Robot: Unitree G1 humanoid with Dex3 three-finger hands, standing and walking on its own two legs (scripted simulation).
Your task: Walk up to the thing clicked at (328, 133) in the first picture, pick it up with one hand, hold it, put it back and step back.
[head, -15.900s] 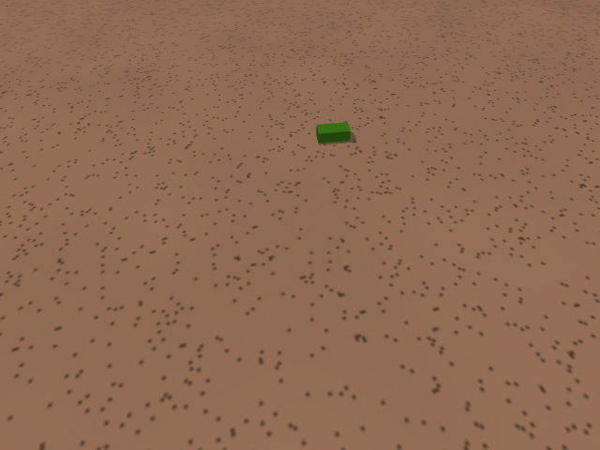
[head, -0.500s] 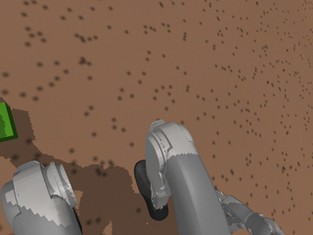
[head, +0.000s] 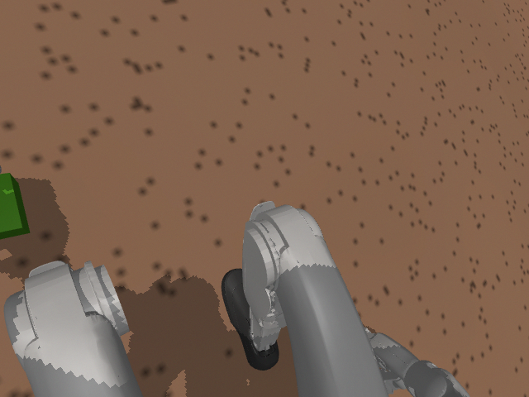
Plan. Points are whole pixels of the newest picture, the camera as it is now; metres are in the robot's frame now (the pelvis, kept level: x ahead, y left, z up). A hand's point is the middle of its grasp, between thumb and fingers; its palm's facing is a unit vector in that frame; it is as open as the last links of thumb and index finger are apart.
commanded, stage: close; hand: left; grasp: from above
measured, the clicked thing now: out of the picture +0.42 +0.32 -0.27
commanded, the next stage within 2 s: settle in 1.82 s
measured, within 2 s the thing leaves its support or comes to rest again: neither
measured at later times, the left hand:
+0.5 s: hand out of the picture +0.41 +0.32 -0.25, palm faces -0.51 -0.19 -0.84, open 13.9 cm
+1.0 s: hand out of the picture +0.42 +0.31 -0.25, palm faces -0.40 -0.15 -0.90, open 13.6 cm
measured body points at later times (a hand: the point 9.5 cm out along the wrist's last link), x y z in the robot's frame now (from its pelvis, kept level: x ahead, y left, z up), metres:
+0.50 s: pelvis +0.01 +0.00 +0.00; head +0.27 +0.12 +0.34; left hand +0.43 +0.33 -0.20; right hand +0.07 -0.25 -0.07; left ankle +0.06 +0.13 -0.26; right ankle +0.12 -0.13 -0.26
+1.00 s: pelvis +0.00 +0.00 +0.00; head +0.26 +0.14 +0.35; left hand +0.44 +0.31 -0.19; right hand +0.08 -0.27 -0.04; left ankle +0.06 +0.13 -0.26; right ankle +0.12 -0.13 -0.26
